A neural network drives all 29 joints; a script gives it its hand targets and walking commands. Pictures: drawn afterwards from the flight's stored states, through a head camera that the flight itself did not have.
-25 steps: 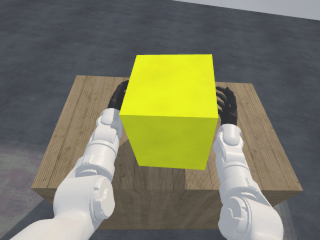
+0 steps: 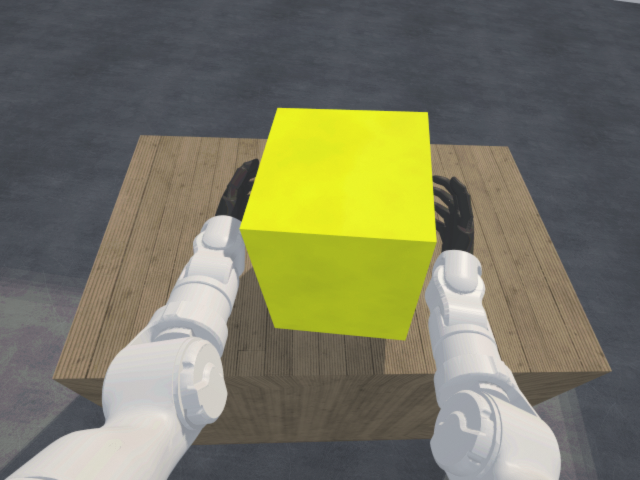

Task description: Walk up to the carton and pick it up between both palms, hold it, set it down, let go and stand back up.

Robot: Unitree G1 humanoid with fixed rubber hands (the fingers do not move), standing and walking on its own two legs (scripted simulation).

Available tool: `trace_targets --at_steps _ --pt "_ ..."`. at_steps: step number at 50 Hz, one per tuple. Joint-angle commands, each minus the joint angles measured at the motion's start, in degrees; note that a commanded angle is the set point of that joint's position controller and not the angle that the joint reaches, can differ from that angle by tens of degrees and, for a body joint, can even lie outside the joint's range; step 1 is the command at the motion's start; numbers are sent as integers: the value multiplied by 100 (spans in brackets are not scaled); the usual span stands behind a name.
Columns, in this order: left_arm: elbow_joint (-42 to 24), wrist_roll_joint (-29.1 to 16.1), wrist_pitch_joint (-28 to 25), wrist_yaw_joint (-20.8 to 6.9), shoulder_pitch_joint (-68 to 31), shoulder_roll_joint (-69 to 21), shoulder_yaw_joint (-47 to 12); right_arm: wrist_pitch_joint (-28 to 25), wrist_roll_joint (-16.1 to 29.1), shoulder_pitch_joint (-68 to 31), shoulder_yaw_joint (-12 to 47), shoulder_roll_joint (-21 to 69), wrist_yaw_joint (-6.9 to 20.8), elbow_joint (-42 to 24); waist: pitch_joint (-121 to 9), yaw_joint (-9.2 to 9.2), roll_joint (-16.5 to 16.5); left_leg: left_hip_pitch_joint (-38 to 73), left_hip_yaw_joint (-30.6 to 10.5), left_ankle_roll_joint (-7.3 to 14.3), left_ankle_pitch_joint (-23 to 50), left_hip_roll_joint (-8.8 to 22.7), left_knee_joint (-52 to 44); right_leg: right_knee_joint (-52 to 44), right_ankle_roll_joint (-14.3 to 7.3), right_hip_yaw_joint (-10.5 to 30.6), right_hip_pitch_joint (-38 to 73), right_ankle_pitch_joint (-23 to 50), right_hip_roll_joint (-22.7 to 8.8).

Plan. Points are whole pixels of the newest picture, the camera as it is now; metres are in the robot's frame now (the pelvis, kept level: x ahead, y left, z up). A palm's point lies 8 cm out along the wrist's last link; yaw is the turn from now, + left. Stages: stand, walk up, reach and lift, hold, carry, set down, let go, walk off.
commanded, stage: set down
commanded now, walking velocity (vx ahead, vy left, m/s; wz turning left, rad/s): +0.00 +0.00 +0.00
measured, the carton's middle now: (344, 229) +0.44 -0.07 +0.02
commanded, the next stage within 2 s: none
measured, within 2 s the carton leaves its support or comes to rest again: rests again in 0.56 s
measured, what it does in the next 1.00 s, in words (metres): stands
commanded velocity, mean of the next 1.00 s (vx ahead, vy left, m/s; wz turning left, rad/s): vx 0.00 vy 0.00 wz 0.00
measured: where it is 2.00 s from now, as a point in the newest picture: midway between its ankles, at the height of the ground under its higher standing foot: outside the picture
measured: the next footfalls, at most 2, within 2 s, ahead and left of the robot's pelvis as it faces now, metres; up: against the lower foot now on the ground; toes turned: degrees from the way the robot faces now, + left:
none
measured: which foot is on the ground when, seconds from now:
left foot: down 0.00-1.00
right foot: down 0.00-1.00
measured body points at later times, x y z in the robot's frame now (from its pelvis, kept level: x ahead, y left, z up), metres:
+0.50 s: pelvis +0.00 +0.00 +0.00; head +0.08 +0.02 +0.44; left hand +0.46 +0.08 +0.04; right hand +0.40 -0.20 +0.05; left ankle -0.06 +0.12 -0.75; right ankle -0.01 -0.15 -0.75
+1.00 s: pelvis -0.01 +0.00 +0.00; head +0.09 +0.01 +0.44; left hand +0.46 +0.07 +0.04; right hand +0.38 -0.21 +0.04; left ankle -0.06 +0.12 -0.75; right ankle -0.01 -0.15 -0.75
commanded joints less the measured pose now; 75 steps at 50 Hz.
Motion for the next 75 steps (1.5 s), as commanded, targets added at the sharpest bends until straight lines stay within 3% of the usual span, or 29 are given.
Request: trace_targets --at_steps 1,15,26,38,47,61,75 --pt "-513 19 -604 -648 -3418 -2924 -1326 -236 -294 -3028 1863 2654 864 141 -3722 -44 399 285 542 -456 2988 -151 152 904 -19 -382 2265 3524 314" --pt "-94 62 -963 -586 -3431 -3005 -1332 -495 -390 -3048 1751 2631 845 483 -3907 -123 492 139 473 -494 3231 -101 321 957 -75 -374 1993 3643 356" --pt "260 262 -1072 -607 -3314 -2898 -1028 -570 -551 -3008 1486 2573 834 617 -3692 -67 516 -18 526 -445 2916 -102 210 860 -113 -383 1871 3297 356" --pt "561 506 -1129 -651 -3193 -2677 -557 -574 -843 -2956 1234 2643 820 526 -3510 -15 265 -629 620 -266 1951 -182 -79 833 -50 -307 2157 3175 243" --pt "697 674 -1154 -655 -3055 -2593 -341 -626 -1037 -2883 1066 2621 847 506 -3427 -10 210 -676 636 -204 1717 -173 -160 786 -24 -345 2011 2973 232" --pt "590 875 -1074 -624 -2736 -2526 -211 -634 -1085 -2578 871 2495 891 639 -3038 18 390 -430 633 -238 1887 -137 -98 662 -56 -406 1572 2601 289" --pt "497 1044 -980 -608 -2404 -2438 -49 -619 -1167 -2284 712 2373 889 650 -2713 51 317 -360 634 -185 1794 -146 -124 575 -51 -410 1368 2364 310"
